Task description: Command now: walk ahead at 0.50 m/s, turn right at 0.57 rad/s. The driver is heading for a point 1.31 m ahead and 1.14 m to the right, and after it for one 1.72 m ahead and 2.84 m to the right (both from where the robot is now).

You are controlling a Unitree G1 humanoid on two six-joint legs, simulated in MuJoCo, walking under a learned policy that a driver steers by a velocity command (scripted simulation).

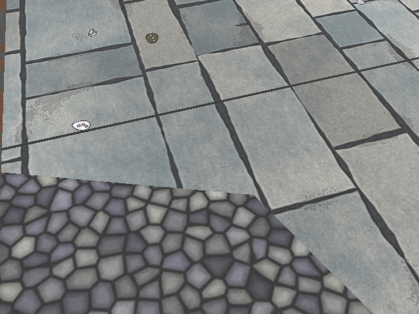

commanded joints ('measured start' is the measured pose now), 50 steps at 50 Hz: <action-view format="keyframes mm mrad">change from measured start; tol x32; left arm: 1 32 143 27 -57 -3 -28 1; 50 -30 132 11 -220 -3 -8 -6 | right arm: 1 27 -74 -14 -54 -6 23 7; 50 169 -134 -19 -106 -8 34 10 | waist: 1 -21 -27 -21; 14 -26 -101 -81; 17 -62 311 -384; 36 -55 73 26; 43 54 -297 -333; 50 -47 -41 -107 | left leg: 1 -57 3 36 -113 90 -35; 11 -76 -80 19 -503 243 -1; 15 459 -111 11 -672 179 71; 18 745 327 -712 -842 -197 232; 34 479 139 174 -973 391 153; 41 577 155 296 -437 921 104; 43 -71 -52 262 192 -238 7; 50 -8 19 21 17 -29 -9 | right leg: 1 7 -263 260 -163 380 -140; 15 61 -195 318 296 597 19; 17 -367 21 144 813 -383 66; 18 -451 -83 147 912 -326 56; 38 -375 -179 -99 271 14 52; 41 -51 -59 -129 162 -61 -22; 43 500 -466 573 40 -182 -194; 50 55 -307 302 -120 375 -132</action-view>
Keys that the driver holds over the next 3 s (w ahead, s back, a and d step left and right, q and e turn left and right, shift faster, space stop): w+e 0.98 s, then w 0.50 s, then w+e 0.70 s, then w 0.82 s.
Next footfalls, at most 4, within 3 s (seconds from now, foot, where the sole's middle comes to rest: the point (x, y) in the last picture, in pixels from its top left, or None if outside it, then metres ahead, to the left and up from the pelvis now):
0.30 left None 0.36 0.13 -0.78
0.82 right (282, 297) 0.52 -0.18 -0.78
1.40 left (292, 201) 0.88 -0.26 -0.78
1.94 right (380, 187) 0.94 -0.60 -0.78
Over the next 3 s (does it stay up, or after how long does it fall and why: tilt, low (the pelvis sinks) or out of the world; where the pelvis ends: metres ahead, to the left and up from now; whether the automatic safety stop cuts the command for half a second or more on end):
stays up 1.20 -0.94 -0.01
